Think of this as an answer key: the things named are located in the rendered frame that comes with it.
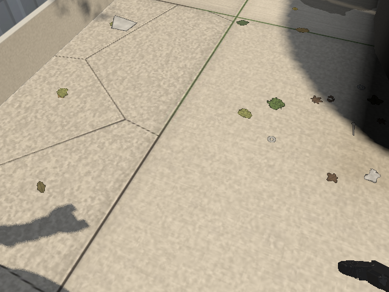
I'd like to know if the robot right hand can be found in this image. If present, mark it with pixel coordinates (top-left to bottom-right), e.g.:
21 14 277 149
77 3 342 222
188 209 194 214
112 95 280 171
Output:
338 260 389 292

